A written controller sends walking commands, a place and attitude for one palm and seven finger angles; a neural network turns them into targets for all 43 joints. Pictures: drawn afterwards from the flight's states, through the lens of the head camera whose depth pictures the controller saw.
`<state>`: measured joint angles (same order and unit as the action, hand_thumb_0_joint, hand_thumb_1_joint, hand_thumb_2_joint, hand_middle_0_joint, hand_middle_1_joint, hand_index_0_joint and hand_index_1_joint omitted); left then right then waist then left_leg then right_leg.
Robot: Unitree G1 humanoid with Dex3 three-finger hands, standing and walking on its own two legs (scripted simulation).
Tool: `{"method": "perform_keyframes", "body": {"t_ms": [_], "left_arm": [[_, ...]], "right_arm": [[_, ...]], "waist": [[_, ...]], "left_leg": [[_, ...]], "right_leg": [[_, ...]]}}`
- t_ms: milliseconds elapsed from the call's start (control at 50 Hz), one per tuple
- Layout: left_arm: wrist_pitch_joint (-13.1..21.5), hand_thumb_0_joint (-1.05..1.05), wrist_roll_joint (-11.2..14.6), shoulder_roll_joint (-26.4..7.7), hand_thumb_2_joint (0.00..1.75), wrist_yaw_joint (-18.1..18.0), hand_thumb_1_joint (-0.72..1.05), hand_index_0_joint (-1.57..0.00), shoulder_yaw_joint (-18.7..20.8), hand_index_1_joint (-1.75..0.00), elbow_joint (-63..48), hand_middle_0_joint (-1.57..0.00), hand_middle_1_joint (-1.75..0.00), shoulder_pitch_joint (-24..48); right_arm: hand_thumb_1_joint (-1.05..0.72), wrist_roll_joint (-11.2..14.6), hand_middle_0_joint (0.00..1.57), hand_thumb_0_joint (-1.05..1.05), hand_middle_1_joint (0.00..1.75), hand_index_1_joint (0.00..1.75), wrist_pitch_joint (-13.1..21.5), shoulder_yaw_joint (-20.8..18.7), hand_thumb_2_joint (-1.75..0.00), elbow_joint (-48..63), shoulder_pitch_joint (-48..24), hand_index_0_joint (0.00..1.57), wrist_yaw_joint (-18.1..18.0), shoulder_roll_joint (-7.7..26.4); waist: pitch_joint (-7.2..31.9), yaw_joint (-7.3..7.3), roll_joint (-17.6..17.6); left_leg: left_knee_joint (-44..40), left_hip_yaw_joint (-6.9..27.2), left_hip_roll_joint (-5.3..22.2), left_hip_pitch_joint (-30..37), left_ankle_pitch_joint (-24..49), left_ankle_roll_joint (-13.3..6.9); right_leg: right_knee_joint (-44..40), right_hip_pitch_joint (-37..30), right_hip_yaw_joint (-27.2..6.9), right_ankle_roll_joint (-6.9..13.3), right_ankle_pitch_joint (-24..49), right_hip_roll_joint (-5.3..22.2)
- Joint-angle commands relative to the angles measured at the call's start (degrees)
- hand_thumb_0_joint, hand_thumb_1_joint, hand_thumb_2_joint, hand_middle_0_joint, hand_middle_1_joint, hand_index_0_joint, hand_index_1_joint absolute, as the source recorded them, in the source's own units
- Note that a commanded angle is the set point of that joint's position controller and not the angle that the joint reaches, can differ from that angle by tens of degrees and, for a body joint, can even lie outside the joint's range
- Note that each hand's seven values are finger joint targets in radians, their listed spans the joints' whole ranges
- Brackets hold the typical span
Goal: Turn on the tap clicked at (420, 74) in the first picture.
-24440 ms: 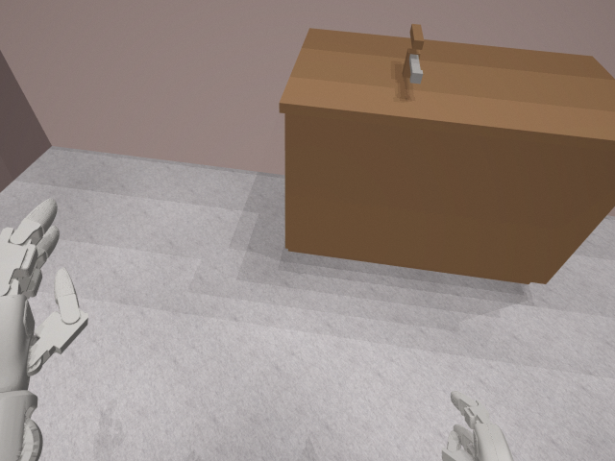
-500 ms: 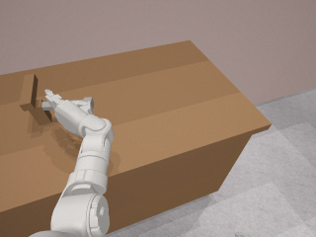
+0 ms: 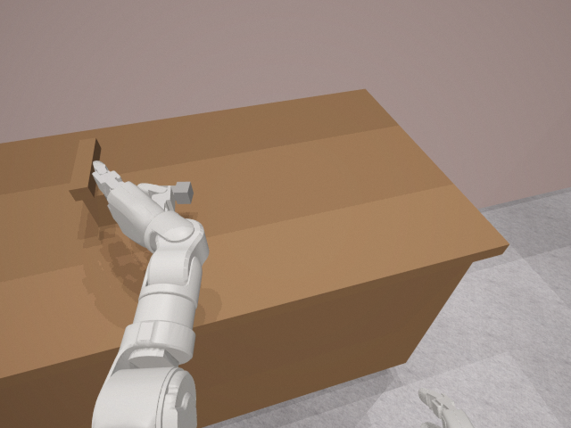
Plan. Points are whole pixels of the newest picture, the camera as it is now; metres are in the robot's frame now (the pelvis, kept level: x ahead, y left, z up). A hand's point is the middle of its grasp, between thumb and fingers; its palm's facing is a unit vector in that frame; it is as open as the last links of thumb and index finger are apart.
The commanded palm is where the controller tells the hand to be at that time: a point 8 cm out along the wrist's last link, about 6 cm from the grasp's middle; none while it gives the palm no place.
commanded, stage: lift the hand up off the lever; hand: left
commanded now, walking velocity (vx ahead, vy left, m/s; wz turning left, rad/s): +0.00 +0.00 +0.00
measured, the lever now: (183, 192) +0.49 +0.21 +0.06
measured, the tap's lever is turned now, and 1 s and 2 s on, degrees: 75 75 75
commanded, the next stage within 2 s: draw the hand back beside the body in 0.36 s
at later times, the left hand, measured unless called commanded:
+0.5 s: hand (173, 187) +0.41 +0.19 +0.14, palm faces +0.78 -0.62 -0.10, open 7.9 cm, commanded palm +0.35 +0.20 +0.14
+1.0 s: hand (135, 246) +0.29 +0.19 +0.16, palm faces +0.22 -0.94 -0.24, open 7.7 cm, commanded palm +0.26 +0.24 +0.16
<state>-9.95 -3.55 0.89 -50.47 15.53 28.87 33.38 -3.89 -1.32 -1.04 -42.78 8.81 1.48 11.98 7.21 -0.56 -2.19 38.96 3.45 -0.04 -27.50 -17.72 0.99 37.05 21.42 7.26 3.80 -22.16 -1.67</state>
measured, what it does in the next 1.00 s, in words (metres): stands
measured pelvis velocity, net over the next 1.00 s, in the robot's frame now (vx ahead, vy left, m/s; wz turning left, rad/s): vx -0.01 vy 0.01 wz -0.06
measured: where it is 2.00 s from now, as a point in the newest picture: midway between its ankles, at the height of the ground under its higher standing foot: outside the picture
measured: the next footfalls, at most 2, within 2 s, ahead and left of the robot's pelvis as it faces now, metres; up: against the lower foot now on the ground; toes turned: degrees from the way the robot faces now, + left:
none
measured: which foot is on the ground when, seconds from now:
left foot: down 0.00-1.00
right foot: down 0.00-1.00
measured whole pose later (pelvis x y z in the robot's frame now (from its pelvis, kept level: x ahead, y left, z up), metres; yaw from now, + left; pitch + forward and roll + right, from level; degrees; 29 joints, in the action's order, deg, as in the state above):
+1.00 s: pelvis -0.01 +0.01 +0.02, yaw -3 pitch -5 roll +0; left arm 5.5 3.8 -16.6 -7.3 5.2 -0.2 -1.5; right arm 0.9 2.0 1.1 -37.4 9.4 -3.5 14.6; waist -1.9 2.5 -3.2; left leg 23.8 -0.2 0.6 -7.8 -11.5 0.0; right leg 21.8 3.0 3.4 2.9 -14.3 -2.3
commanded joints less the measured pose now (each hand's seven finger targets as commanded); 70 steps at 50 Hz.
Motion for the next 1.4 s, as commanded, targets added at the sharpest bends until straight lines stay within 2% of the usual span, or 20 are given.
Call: {"method": "perform_keyframes", "body": {"t_ms": [0,120,220,240,340,400,440,460,480,500,560,640,660,680,740,760,820,900,1040,1380], "left_arm": [[2.84,0.0,-2.17,-6.61,0.9,-0.45,0.9,-0.15,-2.9,-0.15,-13.43,-0.15,-0.15,27.12],[1.69,0.0,-2.24,-6.23,0.9,-0.7,0.9,-0.15,-3.11,-0.15,-13.9,-0.15,-0.15,25.99],[0.38,0.0,-1.36,-5.64,0.9,-0.79,0.9,-0.15,-3.09,-0.15,-10.86,-0.15,-0.15,26.55],[0.54,0.0,-1.33,-8.24,0.9,-0.77,0.9,-0.15,-0.7,-0.15,-10.3,-0.15,-0.15,25.75],[1.96,0.0,-3.04,-8.97,0.9,-1.57,0.9,-0.15,-0.78,-0.15,-11.15,-0.15,-0.15,31.21],[2.14,0.0,-3.26,-5.94,0.9,-1.6,0.9,-0.15,-3.46,-0.15,-10.94,-0.15,-0.15,30.75],[2.0,0.0,-2.67,-8.88,0.9,-1.45,0.9,-0.15,-0.28,-0.15,-8.92,-0.15,-0.15,28.49],[2.83,0.0,-4.79,-5.91,0.9,8.16,0.9,-0.15,-12.84,-0.15,-15.25,-0.15,-0.15,24.05],[3.75,0.0,-3.49,-10.1,0.9,12.19,0.9,-0.15,-8.58,-0.16,-17.9,-0.15,-0.16,21.96],[4.39,0.0,-2.58,-10.9,0.9,15.84,0.9,-0.15,-9.64,-0.16,-21.6,-0.15,-0.16,19.0],[4.99,0.0,3.37,-17.28,0.9,26.54,0.9,-0.16,-4.13,-0.17,-24.04,-0.16,-0.17,3.71],[2.73,0.0,8.79,-21.0,0.9,26.79,0.9,-0.16,2.5,-0.18,-32.66,-0.16,-0.18,-4.0],[5.81,0.0,5.99,-29.5,0.9,32.91,0.9,-0.16,0.89,-0.18,-27.6,-0.16,-0.18,-13.02],[8.43,0.0,7.22,-29.42,0.9,35.91,0.9,-0.16,0.97,-0.19,-31.32,-0.16,-0.19,-12.54],[14.84,0.0,7.15,-28.58,0.9,40.13,0.9,-0.16,-4.5,-0.19,-45.23,-0.16,-0.19,-5.4],[16.04,0.0,6.77,-28.47,0.9,40.47,0.9,-0.17,-5.26,-0.2,-46.12,-0.17,-0.2,-6.14],[17.65,0.0,7.03,-24.88,0.9,41.57,0.9,-0.17,-8.66,-0.21,-42.81,-0.17,-0.21,-12.49],[18.97,0.0,7.22,-23.71,0.9,42.88,0.9,-0.17,-8.81,-0.22,-39.62,-0.17,-0.22,-18.68],[20.34,0.0,7.27,-29.37,0.9,43.71,0.9,-0.18,-1.62,-0.24,-45.87,-0.18,-0.24,-24.99],[19.51,0.0,7.68,-28.05,0.9,44.1,0.9,-0.2,-0.06,-0.29,-57.29,-0.2,-0.29,-39.0]], "right_arm": [[-0.9,0.41,0.2,0.0,0.3,0.3,2.48,-2.08,-0.9,7.17,-5.61,0.2,-0.21,5.83],[-0.9,0.28,0.2,0.0,0.3,0.3,2.58,-2.07,-0.9,7.19,-5.88,0.2,-0.05,5.84],[-0.9,0.49,0.2,0.0,0.3,0.3,2.48,-1.67,-0.9,6.8,-6.63,0.2,-0.28,5.98],[-0.9,0.59,0.2,0.0,0.3,0.3,2.33,-1.89,-0.9,6.5,-6.73,0.2,-0.49,6.15],[-0.9,0.15,0.2,0.0,0.3,0.3,2.92,-1.97,-0.9,5.82,-6.3,0.2,-0.46,5.94],[-0.9,0.0,0.2,0.0,0.3,0.3,3.24,-1.97,-0.9,6.01,-5.88,0.2,-0.04,5.73],[-0.9,0.16,0.2,0.0,0.3,0.3,2.95,-2.34,-0.9,5.76,-5.29,0.2,-0.35,6.24],[-0.9,0.8,0.2,0.0,0.3,0.3,1.27,-2.33,-0.9,7.52,-3.54,0.2,-1.39,7.44],[-0.9,1.61,0.2,0.0,0.3,0.3,0.86,-2.69,-0.9,9.27,-2.71,0.2,-2.42,7.28],[-0.9,2.02,0.2,0.0,0.3,0.3,0.39,-2.18,-0.9,10.66,-2.6,0.2,-3.18,7.19],[-0.9,3.84,0.2,0.0,0.3,0.3,-1.35,-0.91,-0.9,13.53,-3.25,0.2,-5.22,7.11],[-0.9,5.06,0.2,0.0,0.3,0.3,-1.21,0.52,-0.9,15.93,-8.25,0.2,-6.66,6.19],[-0.9,4.81,0.2,0.0,0.3,0.3,-0.74,-0.24,-0.9,13.86,-2.89,0.2,-5.57,6.93],[-0.9,5.31,0.2,0.0,0.3,0.3,0.0,-0.26,-0.9,15.52,-4.04,0.2,-5.23,6.82],[-0.9,5.39,0.2,0.0,0.3,0.3,3.55,-0.15,-0.9,16.58,-6.37,0.2,-5.02,6.94],[-0.9,5.28,0.2,0.0,0.3,0.3,4.68,-0.13,-0.9,16.27,-6.06,0.2,-4.9,7.05],[-0.9,5.05,0.2,0.0,0.3,0.3,6.77,-0.08,-0.9,15.81,-5.99,0.2,-4.9,7.41],[-0.9,5.07,0.2,0.0,0.3,0.3,6.79,-0.02,-0.9,14.94,-6.44,0.2,-5.1,7.74],[-0.9,4.6,0.2,0.0,0.3,0.3,5.96,0.85,-0.9,15.59,-8.19,0.2,-5.14,7.02],[-0.9,4.19,0.2,0.0,0.3,0.3,7.04,1.14,-0.9,16.31,-9.08,0.2,-4.89,6.75]], "waist": [[15.71,-0.54,2.62],[17.64,0.13,3.21],[13.77,-0.31,5.98],[13.57,0.41,5.17],[15.74,0.1,2.73],[16.94,-0.51,2.42],[16.61,0.09,3.95],[17.7,-2.45,5.45],[19.84,-1.2,5.05],[20.66,-0.31,4.08],[15.75,1.96,7.45],[8.89,4.54,6.15],[4.06,1.33,6.84],[4.0,2.39,4.24],[3.34,1.11,-6.75],[3.49,0.74,-7.7],[1.03,0.72,0.56],[-1.36,1.1,5.22],[-0.12,3.23,-1.37],[-2.96,3.62,-0.49]], "left_leg": [[-2.21,-1.62,-0.62,10.6,17.32,-1.48],[-2.44,-1.62,-0.48,11.72,19.56,-1.18],[-3.54,-1.77,-0.49,10.08,16.03,-1.57],[-4.23,-1.4,-0.43,9.96,15.43,-1.45],[-3.61,-1.38,-0.34,10.52,15.38,-1.46],[-2.79,-1.73,-0.38,10.86,16.32,-1.47],[-3.22,-1.31,-0.38,10.05,15.89,-1.48],[-3.03,-2.99,-0.35,13.14,18.4,-2.15],[-3.08,-3.43,-0.36,14.56,20.72,-2.74],[-3.72,-3.53,-0.65,15.38,21.88,-2.93],[-6.34,-3.76,-0.48,13.69,19.59,-3.09],[-9.08,-4.21,-0.32,13.54,14.48,-2.8],[-11.15,-3.54,1.35,15.32,13.13,-2.8],[-12.03,-4.1,1.09,16.43,13.51,-3.11],[-13.44,-4.34,0.55,24.52,14.84,-3.15],[-13.8,-3.86,0.79,26.42,14.96,-3.02],[-15.33,-3.14,1.02,27.64,13.54,-3.44],[-16.72,-3.04,1.04,27.49,11.55,-3.65],[-18.51,-2.56,0.99,27.8,13.94,-3.07],[-18.61,-1.4,1.78,27.37,14.9,-2.7]], "right_leg": [[-5.89,-4.45,-2.91,-2.08,22.15,1.88],[-5.63,-5.9,-2.67,-1.91,23.66,1.77],[-7.36,-4.81,-2.92,-2.37,20.58,1.89],[-7.65,-4.9,-2.85,-2.13,18.81,1.66],[-7.04,-3.85,-3.15,-1.96,17.61,1.47],[-6.32,-3.69,-3.08,-2.06,19.01,1.58],[-6.64,-4.49,-3.03,-2.05,18.8,1.46],[-4.76,-6.03,-5.25,-1.94,25.7,1.64],[-5.16,-8.47,-5.51,-1.84,30.11,1.69],[-5.0,-11.01,-6.1,-2.25,33.46,1.79],[-6.97,-15.63,-7.04,-3.35,37.71,2.06],[-11.53,-16.71,-7.61,-4.16,31.07,2.33],[-12.9,-15.99,-7.57,-4.01,30.52,3.25],[-13.88,-16.37,-7.95,-3.68,30.03,3.11],[-17.09,-13.17,-8.05,-2.57,25.65,2.32],[-17.7,-12.33,-7.82,-2.25,23.84,1.88],[-19.11,-11.78,-7.4,-2.49,21.4,1.34],[-20.62,-12.28,-7.21,-2.67,18.62,1.54],[-21.48,-16.07,-7.13,-1.87,19.39,1.95],[-22.17,-15.79,-6.47,-1.56,18.05,1.77]]}}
